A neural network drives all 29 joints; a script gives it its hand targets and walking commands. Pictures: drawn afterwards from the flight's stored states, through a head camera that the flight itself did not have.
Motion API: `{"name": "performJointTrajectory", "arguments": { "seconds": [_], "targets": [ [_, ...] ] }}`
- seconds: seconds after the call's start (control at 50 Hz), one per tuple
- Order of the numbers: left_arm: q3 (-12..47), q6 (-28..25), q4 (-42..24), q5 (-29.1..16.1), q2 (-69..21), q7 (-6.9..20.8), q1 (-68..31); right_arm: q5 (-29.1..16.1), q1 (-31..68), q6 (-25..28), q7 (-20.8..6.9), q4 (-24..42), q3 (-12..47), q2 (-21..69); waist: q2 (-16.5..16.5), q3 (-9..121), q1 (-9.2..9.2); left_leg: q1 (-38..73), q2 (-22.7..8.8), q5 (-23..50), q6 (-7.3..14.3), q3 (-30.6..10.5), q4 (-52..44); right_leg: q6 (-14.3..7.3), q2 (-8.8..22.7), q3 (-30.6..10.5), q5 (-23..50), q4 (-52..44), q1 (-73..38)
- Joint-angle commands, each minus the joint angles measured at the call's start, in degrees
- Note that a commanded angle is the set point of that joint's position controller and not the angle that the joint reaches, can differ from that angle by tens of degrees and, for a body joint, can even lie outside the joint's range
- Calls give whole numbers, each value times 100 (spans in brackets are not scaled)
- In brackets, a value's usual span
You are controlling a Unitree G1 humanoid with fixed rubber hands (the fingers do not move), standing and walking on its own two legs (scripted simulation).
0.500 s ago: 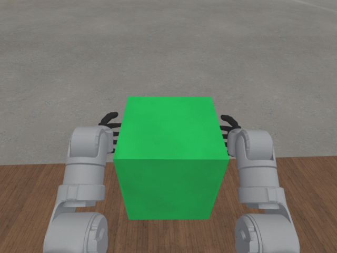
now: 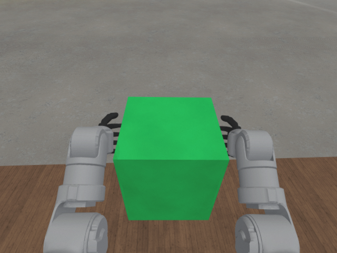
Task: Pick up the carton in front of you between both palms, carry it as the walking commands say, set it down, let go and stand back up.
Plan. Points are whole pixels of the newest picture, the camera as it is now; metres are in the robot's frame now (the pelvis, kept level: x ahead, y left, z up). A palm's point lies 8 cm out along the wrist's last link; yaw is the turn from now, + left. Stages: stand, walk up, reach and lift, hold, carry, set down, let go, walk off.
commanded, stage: carry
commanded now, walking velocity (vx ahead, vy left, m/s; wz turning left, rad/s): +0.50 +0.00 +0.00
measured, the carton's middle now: (169, 159) +0.35 +0.00 +0.05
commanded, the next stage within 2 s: none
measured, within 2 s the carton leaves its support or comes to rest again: neither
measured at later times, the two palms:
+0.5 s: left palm (98, 106) +0.50 +0.21 +0.10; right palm (200, 111) +0.49 -0.09 +0.10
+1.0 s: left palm (120, 80) +0.76 +0.20 +0.03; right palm (192, 80) +0.79 -0.10 +0.03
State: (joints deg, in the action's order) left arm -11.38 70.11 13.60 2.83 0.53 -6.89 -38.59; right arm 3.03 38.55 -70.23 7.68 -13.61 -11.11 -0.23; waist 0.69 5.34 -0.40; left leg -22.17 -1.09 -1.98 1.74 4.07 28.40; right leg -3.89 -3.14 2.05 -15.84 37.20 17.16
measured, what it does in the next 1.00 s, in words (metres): goes down: right foot 0.04 m lower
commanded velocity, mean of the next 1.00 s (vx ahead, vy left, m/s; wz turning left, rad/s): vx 0.50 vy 0.00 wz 0.00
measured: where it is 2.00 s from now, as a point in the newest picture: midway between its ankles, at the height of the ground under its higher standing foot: (153, 161)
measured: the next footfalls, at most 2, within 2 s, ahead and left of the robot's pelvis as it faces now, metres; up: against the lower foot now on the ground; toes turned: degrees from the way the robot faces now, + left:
right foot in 0.76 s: +0.47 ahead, -0.01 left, -0.04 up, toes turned -2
left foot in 1.28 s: +0.79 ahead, +0.13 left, -0.08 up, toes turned +5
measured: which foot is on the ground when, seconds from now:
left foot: down 0.00-0.78, up 0.80-1.00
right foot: down 0.00-0.30, up 0.32-0.74, down 0.76-1.00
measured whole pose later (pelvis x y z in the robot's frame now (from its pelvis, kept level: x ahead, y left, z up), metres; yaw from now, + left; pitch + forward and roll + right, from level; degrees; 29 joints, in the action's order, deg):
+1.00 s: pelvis +0.42 +0.03 -0.04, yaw +2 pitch +5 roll +1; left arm -12.6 66.1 4.7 3.2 -1.6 -6.8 -32.7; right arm 2.9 35.2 -66.4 8.0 -7.3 -9.9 1.1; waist 0.4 -2.4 -1.8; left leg -38.4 -2.6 -20.6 1.6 -0.2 64.6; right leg -7.8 -2.8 6.3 -9.7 32.7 22.0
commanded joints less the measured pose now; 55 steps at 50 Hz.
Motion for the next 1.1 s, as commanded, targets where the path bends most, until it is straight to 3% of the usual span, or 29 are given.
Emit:
{"name": "performJointTrajectory", "arguments": {
  "seconds": [0.0, 0.04, 0.06, 0.1, 0.12, 0.16, 0.22, 0.26, 0.28, 0.3, 0.32, 0.34, 0.36, 0.38, 0.42, 0.5, 0.58, 0.66, 0.7, 0.72, 0.74, 0.76, 0.78, 0.8, 0.84, 0.86, 0.92, 1.0, 1.08],
  "targets": [
    [3175, -167, -683, -2388, -6381, 1329, -4236, -2417, 4371, 200, -1331, 740, 3182, 6482, -173, 1943, -32, 747, -584, -1367, 363, -602, -102, -363, 990, -1131, -750, -949, -177],
    [3151, -167, -655, -2402, -6390, 1332, -4327, -2428, 4431, 205, -1330, 709, 3180, 6475, -522, 1444, -113, -234, -245, -2373, 312, -347, 488, -691, 1332, -1897, -1690, -1498, -289],
    [3128, -172, -650, -2410, -6356, 1335, -4378, -2442, 4450, 212, -1331, 700, 3187, 6486, -775, 1156, -182, -749, -7, -2164, 253, -44, 894, -838, 1618, -2286, -1465, -1712, -504],
    [3128, -193, -662, -2419, -6308, 1330, -4336, -2424, 4450, 218, -1328, 670, 3184, 6470, -885, 1078, -345, -1405, 30, -2024, 245, -55, 1264, -1077, 1924, -2559, 91, -1571, -1138],
    [3131, -203, -701, -2431, -6291, 1318, -4333, -2411, 4419, 218, -1321, 634, 3175, 6470, -861, 1228, -381, -1525, 39, -2001, 251, -71, 1337, -1095, 1944, -2477, 901, -1426, -1459],
    [3164, -218, -815, -2481, -6306, 1295, -4374, -2382, 4328, 213, -1302, 598, 3122, 6446, -884, 1466, -435, -1536, 117, -1926, 238, -15, 1306, -1005, 1858, -2198, 1775, -1199, -1847],
    [3259, -208, -915, -2584, -6377, 1278, -4414, -2314, 4117, 187, -1264, 554, 3030, 6379, -877, 1621, -386, -914, 305, -1606, 181, 168, 658, -769, 1568, -1643, 1884, -837, -1749],
    [3296, -197, -766, -2636, -6468, 1284, -4296, -2218, 3864, 177, -1249, 415, 2911, 6314, -528, 1952, -79, 1121, 319, -823, 241, 227, -405, -360, 1150, -747, 1779, 83, -604],
    [3297, -191, -655, -2641, -6549, 1303, -4207, -2134, 3688, 182, -1244, 295, 2806, 6175, 84, 2372, 140, 2425, -455, -1273, 527, -927, -681, -7, 757, -268, 1190, 1183, 412],
    [3303, -191, -560, -2630, -6583, 1328, -4205, -2010, 3554, 215, -1246, 190, 2719, 6046, 1450, 2379, 255, 3481, -1843, -549, 1073, -3107, -701, 256, 132, 168, -803, 2306, 2150],
    [3343, -226, -423, -2569, -6658, 1328, -4292, -1983, 3557, 230, -1269, 197, 2700, 6060, 1369, 2183, 354, 3822, -1970, 81, 1345, -3475, -558, 204, 90, -58, -1895, 2841, 2977],
    [3321, -260, -445, -2562, -6728, 1341, -4326, -2057, 3800, 272, -1295, 436, 2798, 6152, 1003, 2022, 403, 3753, -1909, 650, 1395, -3311, -321, 152, 258, -161, -1870, 3176, 3258],
    [3333, -281, -476, -2574, -6791, 1342, -4355, -2181, 4112, 308, -1314, 689, 2914, 6245, 547, 1908, 399, 3507, -1761, 899, 1285, -2947, -270, 141, 420, -184, -1618, 3178, 3331],
    [3353, -293, -553, -2588, -6834, 1330, -4353, -2345, 4421, 344, -1320, 990, 3084, 6352, 383, 1864, 334, 3217, -1642, 757, 1152, -2663, -346, 155, 542, -214, -1322, 2987, 3257],
    [3385, -298, -830, -2608, -6848, 1264, -4364, -2596, 4801, 379, -1309, 1534, 3321, 6519, 586, 1930, 243, 2900, -1342, 792, 956, -2068, -461, 262, 594, -125, -710, 2581, 2942],
    [3480, -252, -1423, -2515, -6602, 1045, -4230, -2776, 4687, 298, -1269, 2081, 3534, 6390, 587, 2022, 353, 2999, -1182, 1555, 1046, -1571, -474, 370, 550, 10, 50, 1765, 2869],
    [3444, -165, -1335, -2111, -6213, 992, -3637, -2712, 4129, 197, -1348, 1798, 3643, 6255, 569, 1911, 518, 3197, -849, 2657, 899, -1080, -201, 203, 360, 193, 1235, 540, 2597],
    [3348, -166, -999, -1821, -5999, 1123, -3456, -2655, 3950, 282, -1503, 1271, 3713, 6344, 574, 1593, 676, 3079, -599, 2671, 714, -783, 68, -28, 71, 492, 2244, -934, 1741],
    [3264, -192, -818, -1747, -5936, 1179, -3362, -2692, 4036, 347, -1559, 1108, 3764, 6466, 627, 1642, 456, 2733, -588, 2982, 526, -616, 703, -200, 25, 583, 2427, -1313, 601],
    [3182, -220, -697, -1680, -5900, 1197, -3233, -2719, 4053, 373, -1582, 1006, 3775, 6517, 489, 1877, 201, 2378, -483, 2861, 354, -336, 1490, -235, 61, 654, 2637, -1556, -371],
    [3078, -246, -619, -1608, -5839, 1232, -3118, -2730, 4042, 408, -1598, 896, 3792, 6540, 222, 2216, -43, 1488, -377, 1524, 237, -259, 2528, -243, 554, 170, 2700, -1307, -1608],
    [2948, -267, -427, -1577, -5769, 1265, -2994, -2724, 4015, 435, -1616, 779, 3803, 6614, -648, 2570, 33, 98, -60, -1815, 132, -185, 3522, -293, 1886, -1437, 4298, -413, -2840],
    [2837, -322, -277, -1501, -5569, 1260, -3073, -2716, 4080, 413, -1608, 596, 3696, 6799, -1758, 3138, -256, -1666, 604, -3377, -24, -371, 5212, -1484, 2852, -3426, 2988, -667, -4192],
    [2895, -384, -256, -1616, -5857, 1306, -2980, -2718, 4158, 450, -1582, 754, 3707, 6724, -1408, 3097, -327, -2147, 330, -3125, 136, -640, 5425, -1524, 2642, -3738, 1411, -1015, -3950],
    [3188, -473, -903, -2006, -6254, 1391, -3716, -2773, 4516, 554, -1502, 1070, 3749, 6946, -481, 2363, -253, -2203, 21, -2432, 157, -631, 4979, -1061, 2082, -2871, 1268, -1278, -2763],
    [3405, -493, -1211, -2250, -6455, 1408, -4030, -2751, 4474, 595, -1440, 1230, 3745, 6969, -301, 2205, -183, -2067, -94, -2197, 99, -622, 4596, -987, 1951, -2487, 1552, -1377, -2272],
    [3797, -544, -1750, -2673, -6773, 1414, -4236, -2571, 4061, 643, -1228, 1558, 3773, 6944, -469, 2372, -78, -1784, -197, -1979, -19, -503, 3908, -846, 1763, -1903, 2154, -1387, -1957],
    [4014, -592, -1926, -2766, -6666, 1473, -3786, -2237, 3458, 722, -1059, 1721, 3885, 6722, -639, 2463, -245, -2381, -242, -1277, -59, -292, 3198, -832, 1613, -1369, 3865, -1077, -2538],
    [4182, -623, -2085, -2782, -6426, 1515, -3621, -2099, 3387, 744, -1019, 1999, 4037, 6398, -649, 2230, -401, -2386, -90, -124, 35, -61, 2026, -678, 1266, -954, 4516, -911, -2733]
  ]
}}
